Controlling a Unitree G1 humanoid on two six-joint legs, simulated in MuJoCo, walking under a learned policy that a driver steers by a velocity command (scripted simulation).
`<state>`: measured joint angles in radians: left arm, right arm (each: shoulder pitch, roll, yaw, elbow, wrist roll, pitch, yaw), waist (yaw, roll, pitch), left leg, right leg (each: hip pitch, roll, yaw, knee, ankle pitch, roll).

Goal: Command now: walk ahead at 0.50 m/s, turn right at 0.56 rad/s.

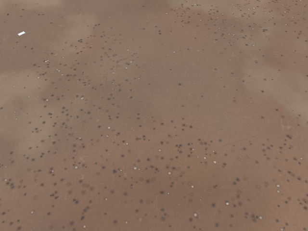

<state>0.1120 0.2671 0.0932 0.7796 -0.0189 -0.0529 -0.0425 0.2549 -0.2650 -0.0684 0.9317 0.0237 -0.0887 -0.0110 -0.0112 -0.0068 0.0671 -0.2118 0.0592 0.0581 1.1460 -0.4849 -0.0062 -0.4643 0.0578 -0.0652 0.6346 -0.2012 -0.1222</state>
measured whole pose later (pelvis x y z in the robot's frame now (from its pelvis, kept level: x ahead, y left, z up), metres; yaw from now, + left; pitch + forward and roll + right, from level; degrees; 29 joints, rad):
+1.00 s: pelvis +0.40 -0.03 +0.02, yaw -29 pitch +2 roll +0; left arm 0.08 0.22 0.04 0.62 0.03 0.00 -0.01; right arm 0.15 -0.31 -0.05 0.86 0.01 -0.01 0.01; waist -0.04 0.04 0.05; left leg -0.37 0.08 0.02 0.89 -0.60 -0.07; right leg -0.36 0.00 -0.04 0.51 -0.18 -0.04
